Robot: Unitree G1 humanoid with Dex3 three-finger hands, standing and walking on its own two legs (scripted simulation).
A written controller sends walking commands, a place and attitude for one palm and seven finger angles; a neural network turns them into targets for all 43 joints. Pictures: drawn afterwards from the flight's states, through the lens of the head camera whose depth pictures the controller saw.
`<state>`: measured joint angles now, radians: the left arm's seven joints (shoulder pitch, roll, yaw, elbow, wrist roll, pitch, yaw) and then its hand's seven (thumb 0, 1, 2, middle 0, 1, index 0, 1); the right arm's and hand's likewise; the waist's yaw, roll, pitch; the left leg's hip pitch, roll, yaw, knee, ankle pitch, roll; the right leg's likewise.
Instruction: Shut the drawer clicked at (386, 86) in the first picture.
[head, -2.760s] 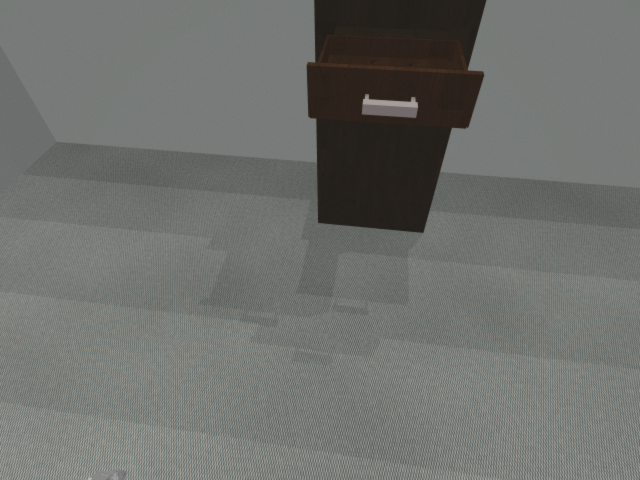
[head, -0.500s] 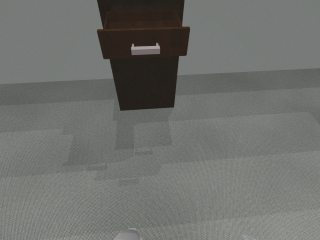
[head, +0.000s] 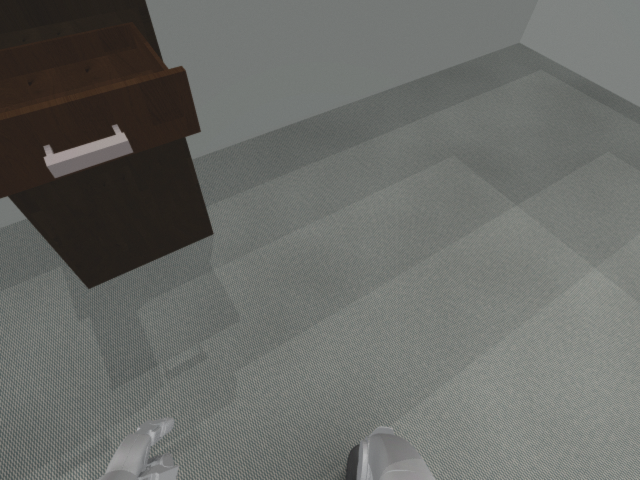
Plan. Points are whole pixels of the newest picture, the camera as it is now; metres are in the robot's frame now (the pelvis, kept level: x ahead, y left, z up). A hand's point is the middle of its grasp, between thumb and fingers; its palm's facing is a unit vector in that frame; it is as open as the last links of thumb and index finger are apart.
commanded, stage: walk to a spot facing it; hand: left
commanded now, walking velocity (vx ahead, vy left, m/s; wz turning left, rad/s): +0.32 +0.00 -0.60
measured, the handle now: (87, 147) +0.64 +0.42 +0.00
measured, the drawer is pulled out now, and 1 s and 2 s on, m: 0.30 0.30 0.30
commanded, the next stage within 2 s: turn to face it in 0.36 s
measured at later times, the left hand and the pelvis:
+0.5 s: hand (208, 398) +0.26 +0.17 -0.16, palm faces -0.13 -0.97 -0.22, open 7.3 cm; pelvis +0.19 -0.02 +0.00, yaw -14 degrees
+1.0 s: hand (219, 325) +0.38 +0.17 -0.16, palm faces -0.05 -0.98 -0.18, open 7.4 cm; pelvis +0.27 +0.00 +0.01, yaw -5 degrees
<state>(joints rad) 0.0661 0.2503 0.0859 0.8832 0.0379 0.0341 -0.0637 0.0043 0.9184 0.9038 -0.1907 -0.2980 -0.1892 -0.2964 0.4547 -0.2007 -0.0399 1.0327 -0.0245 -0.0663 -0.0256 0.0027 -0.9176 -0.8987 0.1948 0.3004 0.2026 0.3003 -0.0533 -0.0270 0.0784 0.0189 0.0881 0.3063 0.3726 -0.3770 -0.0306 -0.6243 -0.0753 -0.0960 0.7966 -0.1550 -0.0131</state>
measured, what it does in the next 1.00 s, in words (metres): walks ahead: right foot, then left foot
